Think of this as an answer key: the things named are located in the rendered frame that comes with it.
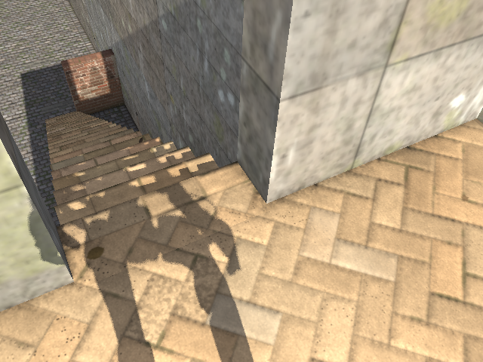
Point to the stairs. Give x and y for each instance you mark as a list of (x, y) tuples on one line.
[(97, 164)]

